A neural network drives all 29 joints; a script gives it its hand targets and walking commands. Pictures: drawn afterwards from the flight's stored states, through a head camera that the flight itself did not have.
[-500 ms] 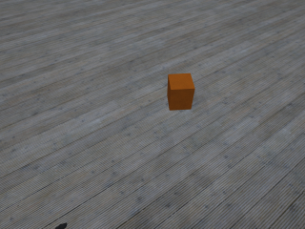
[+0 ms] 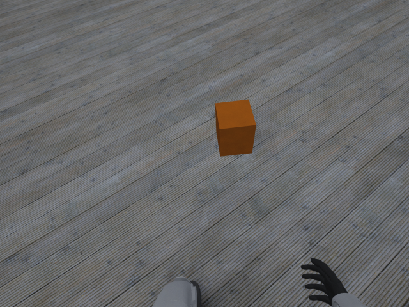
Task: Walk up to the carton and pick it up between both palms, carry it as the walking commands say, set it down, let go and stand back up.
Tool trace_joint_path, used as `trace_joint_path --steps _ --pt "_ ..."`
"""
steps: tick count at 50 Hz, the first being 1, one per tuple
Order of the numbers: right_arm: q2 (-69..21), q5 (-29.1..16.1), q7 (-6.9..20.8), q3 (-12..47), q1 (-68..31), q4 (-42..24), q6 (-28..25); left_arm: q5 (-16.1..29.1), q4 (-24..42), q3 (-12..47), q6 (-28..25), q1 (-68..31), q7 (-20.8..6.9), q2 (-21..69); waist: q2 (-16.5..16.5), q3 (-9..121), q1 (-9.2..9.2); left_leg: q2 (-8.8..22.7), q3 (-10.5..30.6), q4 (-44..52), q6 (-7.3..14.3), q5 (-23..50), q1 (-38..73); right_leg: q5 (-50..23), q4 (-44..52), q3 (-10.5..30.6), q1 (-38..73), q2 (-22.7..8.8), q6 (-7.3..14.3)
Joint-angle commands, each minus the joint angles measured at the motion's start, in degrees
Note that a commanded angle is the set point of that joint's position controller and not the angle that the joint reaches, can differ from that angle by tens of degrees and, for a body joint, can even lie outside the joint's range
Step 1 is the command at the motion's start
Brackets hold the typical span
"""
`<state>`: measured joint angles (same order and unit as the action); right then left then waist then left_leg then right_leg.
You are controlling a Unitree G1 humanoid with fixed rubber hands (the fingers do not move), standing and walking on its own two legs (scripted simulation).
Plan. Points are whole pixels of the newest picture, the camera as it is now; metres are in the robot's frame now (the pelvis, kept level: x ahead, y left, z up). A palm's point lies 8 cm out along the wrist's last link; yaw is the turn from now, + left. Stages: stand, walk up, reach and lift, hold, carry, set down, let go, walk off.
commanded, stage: walk up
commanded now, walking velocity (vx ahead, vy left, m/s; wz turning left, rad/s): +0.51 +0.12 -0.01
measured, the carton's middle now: (234, 128) +1.13 -0.02 -0.65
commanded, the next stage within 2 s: none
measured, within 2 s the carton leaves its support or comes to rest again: neither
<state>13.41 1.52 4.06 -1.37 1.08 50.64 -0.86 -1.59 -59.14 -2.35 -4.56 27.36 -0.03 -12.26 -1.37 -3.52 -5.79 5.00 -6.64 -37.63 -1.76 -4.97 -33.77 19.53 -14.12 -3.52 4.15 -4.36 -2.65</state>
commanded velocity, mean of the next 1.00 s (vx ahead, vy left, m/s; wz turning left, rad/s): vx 0.46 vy -0.01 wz -0.01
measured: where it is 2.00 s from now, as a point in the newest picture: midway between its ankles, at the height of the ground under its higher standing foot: (236, 216)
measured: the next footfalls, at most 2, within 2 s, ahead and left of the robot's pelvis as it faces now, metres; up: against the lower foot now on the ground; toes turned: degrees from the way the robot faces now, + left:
left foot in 0.08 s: +0.23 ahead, +0.14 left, +0.00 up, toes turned +8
right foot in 0.62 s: +0.47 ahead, -0.15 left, +0.00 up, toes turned -7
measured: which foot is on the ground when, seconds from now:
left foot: up 0.00-0.06, down 0.08-0.62, up 0.64-1.00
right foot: down 0.00-0.10, up 0.12-0.60, down 0.62-1.00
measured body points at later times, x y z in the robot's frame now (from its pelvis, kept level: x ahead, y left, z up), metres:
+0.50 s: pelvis +0.26 +0.01 +0.01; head +0.28 +0.03 +0.46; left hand +0.40 +0.24 -0.13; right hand +0.18 -0.24 -0.12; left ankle +0.19 +0.13 -0.74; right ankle +0.40 -0.16 -0.68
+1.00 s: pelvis +0.48 -0.03 +0.01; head +0.51 -0.07 +0.46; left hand +0.41 +0.21 -0.12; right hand +0.60 -0.27 -0.14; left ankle +0.59 +0.13 -0.67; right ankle +0.43 -0.14 -0.74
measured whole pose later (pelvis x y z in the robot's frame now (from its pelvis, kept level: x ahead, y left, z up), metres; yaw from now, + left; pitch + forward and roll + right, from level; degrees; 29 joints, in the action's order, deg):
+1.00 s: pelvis +0.48 -0.03 +0.01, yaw +0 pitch -1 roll +2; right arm 14.1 1.5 2.2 -2.6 7.0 54.3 1.0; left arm -1.6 -60.4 -2.1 -4.9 25.6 0.4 -9.5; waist -2.3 -4.4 -3.7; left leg 5.9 -4.5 -47.8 -2.4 -7.2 -33.1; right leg 13.9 -18.4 -6.2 -3.8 -4.2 0.0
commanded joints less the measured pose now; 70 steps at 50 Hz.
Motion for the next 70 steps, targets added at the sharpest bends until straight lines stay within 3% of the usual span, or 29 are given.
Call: trace_joint_path --steps 1,3,4,5,6,8,10,14,21,24,28,30,31,32,33,35,37,43,50,52,56,57,58,59,61,63,68,69,70 --pt "2.9 -0.3 -0.2 -0.6 -3.2 -3.7 -0.9 0.4 2.0 -2.1 -0.3 0.1 0.9 -10.6 12.3 -1.7 2.85 -1.2 -1.8 5.2 2.0 -0.5 6.0 -32.7 0.4 1.9 -3.7 -12.0 7.3" --pt "5.8 0.2 -1.3 -2.4 9.3 -0.6 -2.0 1.5 1.3 -2.4 0.4 0.2 0.9 -10.9 12.1 6.9 7.58 -1.8 -2.5 7.0 3.2 -1.8 25.1 -33.6 -14.9 -2.6 -6.5 -6.6 6.0" --pt "9.9 0.9 -2.1 -4.4 19.9 3.3 -2.8 1.5 1.7 -1.5 0.3 1.4 0.8 -9.3 5.1 14.2 11.48 -0.2 0.5 4.1 4.0 -3.8 41.6 -28.6 -30.1 -1.4 -15.4 -4.6 5.5" --pt "15.7 1.1 -2.9 -6.0 28.2 4.8 -3.5 1.9 3.6 -0.9 0.0 0.7 0.5 -5.7 -11.2 16.9 14.04 14.6 22.3 12.2 5.7 -14.0 50.2 1.3 -47.7 -0.2 -31.5 2.1 4.2" --pt "19.1 0.0 -3.0 -5.8 27.6 4.1 -2.9 1.2 5.0 -1.6 -0.2 1.3 0.3 -6.3 -18.6 19.0 12.37 24.6 43.7 25.5 8.7 -21.4 48.7 12.1 -58.8 6.9 -38.8 4.1 4.6" --pt "10.8 -0.3 -2.8 -3.0 17.6 2.5 -2.7 0.8 3.8 -1.6 0.1 -4.1 -0.1 -5.8 -6.5 8.8 8.26 19.4 32.0 26.5 8.8 -21.9 33.5 2.8 -61.9 9.5 -39.2 -1.5 5.0" --pt "8.2 -1.1 -3.4 -2.7 15.0 2.4 -3.5 0.4 1.8 -2.1 1.5 -2.1 -0.7 -4.3 -0.5 5.2 4.67 17.1 24.4 24.4 6.6 -4.6 23.9 -2.8 -58.8 9.0 -34.4 -4.0 3.8" --pt "6.2 -0.5 -3.3 -2.0 18.8 4.3 -4.8 -0.7 3.4 -1.1 4.3 -6.5 -2.2 -3.1 -7.1 2.8 4.07 12.4 12.3 23.7 5.8 6.6 21.8 -9.3 -53.1 4.8 -35.1 -3.1 2.4" --pt "6.9 0.1 -4.1 -3.3 25.6 4.8 -4.3 -0.4 7.6 -0.7 4.7 -21.6 -4.2 -3.4 -7.3 -4.3 7.53 12.2 8.8 28.8 6.5 -1.0 27.4 -18.5 -36.6 2.0 -40.9 -2.2 0.4" --pt "6.0 0.5 -3.8 -3.2 23.1 4.6 -4.4 0.1 9.3 0.0 3.7 -26.1 -4.5 -3.0 -14.2 -5.4 7.78 8.4 1.6 30.9 5.8 -6.7 23.5 -16.2 -24.5 -0.9 -30.6 -0.3 1.0" --pt "7.6 0.1 -4.2 -4.1 24.7 5.8 -3.5 0.5 7.8 -0.3 2.7 -25.4 -3.9 -4.0 -7.9 -4.4 7.94 12.8 3.9 26.1 7.2 -1.2 26.5 -9.3 -17.7 -4.1 -26.2 1.6 2.5" --pt "7.8 -0.3 -4.2 -3.8 25.0 6.5 -2.8 0.3 5.1 -0.8 1.3 -15.8 -2.8 -5.6 -2.1 3.2 4.65 9.7 0.4 8.1 6.1 8.1 26.3 -9.7 -10.1 -5.6 -14.2 1.4 4.5" --pt "5.8 -0.6 -4.2 -3.1 26.2 6.0 -2.8 0.2 2.8 -2.4 0.4 -6.5 -1.9 -9.1 5.1 10.9 1.38 6.3 0.0 -8.5 5.0 3.6 18.1 -6.6 -10.5 1.4 -1.6 -3.9 6.0" --pt "0.7 -1.3 -3.9 -1.0 26.8 4.1 -3.3 -0.1 1.0 -4.5 -0.3 1.2 -1.0 -16.2 20.8 14.9 -0.72 -2.9 0.9 -25.3 2.4 -23.6 0.2 -2.0 -4.0 28.1 9.2 -19.7 8.9" --pt "2.7 -1.3 -4.1 -1.9 27.4 5.5 -2.7 -0.1 0.9 -4.3 0.3 3.8 -0.7 -19.1 12.9 16.9 0.09 -1.9 8.8 -34.1 2.1 -26.1 -4.7 0.8 1.4 42.3 9.1 -27.0 8.6" --pt "3.6 -0.3 -3.8 -2.1 23.2 6.7 -2.5 0.8 2.6 -2.8 0.3 -7.1 -0.4 -12.5 7.1 6.9 4.28 3.4 10.4 -34.4 2.1 -16.6 -2.1 -5.2 1.5 27.7 -4.8 -20.5 8.5" --pt "2.7 0.2 -3.1 -2.2 21.5 6.3 -1.6 1.0 2.9 -1.7 -0.5 -11.3 -0.4 -6.6 8.9 1.4 6.21 4.2 7.7 -29.9 1.9 -11.3 2.4 -16.4 1.7 16.1 -13.5 -13.3 7.6" --pt "2.0 0.5 -2.1 -2.1 14.8 3.5 1.2 0.3 1.1 -1.1 -1.7 -3.6 0.2 -6.5 9.7 1.1 5.27 2.4 4.1 -23.8 0.1 -3.7 -0.5 -40.1 -0.9 6.0 -10.1 -13.0 7.9" --pt "0.6 -0.6 -1.8 -0.6 3.9 0.8 1.5 0.0 1.0 -1.3 -0.6 -0.2 0.7 -6.5 11.9 -1.2 3.35 0.8 1.5 -4.3 -0.6 -1.6 2.8 -38.4 0.0 1.4 -8.8 -11.6 8.6" --pt "0.9 -0.4 -2.0 -0.3 1.5 -0.3 0.4 0.2 -0.1 -1.2 0.6 0.1 0.8 -6.5 17.1 -0.1 3.46 -1.0 -1.9 0.8 -0.5 -1.7 10.9 -26.7 0.7 -2.4 -11.4 -7.7 8.8" --pt "4.0 -0.5 -3.5 -1.7 12.0 3.8 -1.4 0.7 -0.6 -1.4 1.8 1.7 1.2 -7.1 6.2 2.0 7.15 -1.1 -2.5 11.9 0.4 -3.5 24.8 -23.0 -11.6 0.6 -12.1 -7.9 8.0" --pt "7.5 -0.1 -4.1 -3.1 18.5 6.0 -2.3 0.9 0.0 -0.8 1.7 2.1 1.2 -5.1 -0.3 6.2 9.05 3.6 3.0 11.3 1.7 0.6 34.4 -16.8 -21.8 -0.1 -17.6 -4.8 6.3" --pt "13.2 0.2 -4.5 -4.5 23.5 6.2 -2.4 1.2 1.5 -0.3 1.9 3.8 1.1 -1.6 -16.5 9.6 10.23 19.8 23.7 18.0 5.8 7.4 42.2 9.9 -37.1 -1.9 -30.5 1.7 2.6" --pt "16.6 -1.0 -4.9 -5.3 27.9 6.5 -1.6 1.2 0.7 -2.3 3.1 3.5 1.2 -4.3 -11.7 11.6 10.16 28.9 37.7 22.8 8.6 7.6 42.7 17.2 -48.1 4.0 -35.1 2.5 1.6" --pt "10.6 -0.8 -5.4 -3.4 20.7 5.8 -1.6 0.8 0.1 -2.3 3.9 -0.8 0.3 -3.5 -4.0 6.0 6.72 22.9 26.1 22.7 7.2 8.7 29.8 7.7 -53.5 7.7 -35.0 -1.7 1.5" --pt "5.3 -0.8 -5.4 -1.9 14.8 5.1 -2.2 0.3 -0.7 -1.8 4.5 -0.8 -0.3 -1.9 -7.7 3.4 4.91 16.0 14.8 22.2 5.8 10.2 23.0 1.4 -50.6 5.9 -31.7 -2.7 1.1" --pt "4.9 0.4 -4.9 -2.0 16.9 5.6 -2.8 0.2 0.4 -0.9 6.4 -6.5 -0.9 -2.7 -10.4 2.8 4.55 12.3 7.5 23.2 6.4 11.5 21.7 -6.5 -46.5 2.7 -31.7 -0.6 0.6" --pt "4.7 0.6 -5.2 -2.2 17.4 5.7 -2.9 0.3 0.8 -1.0 6.5 -8.4 -0.8 -2.5 -10.4 2.4 4.65 11.5 6.3 22.4 6.1 15.7 22.5 -8.4 -42.8 2.8 -31.6 -0.5 0.5" --pt "3.9 0.1 -5.4 -1.7 14.9 5.6 -3.0 0.5 1.1 -0.6 6.4 -9.9 -0.3 -1.9 -12.3 0.6 3.91 8.9 0.9 19.6 5.8 36.3 22.2 -6.9 -35.2 3.3 -27.4 0.7 0.4"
